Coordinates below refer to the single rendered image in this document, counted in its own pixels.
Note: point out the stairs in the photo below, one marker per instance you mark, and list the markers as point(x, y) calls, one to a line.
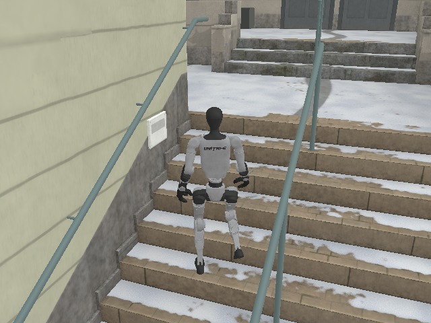
point(358, 233)
point(356, 61)

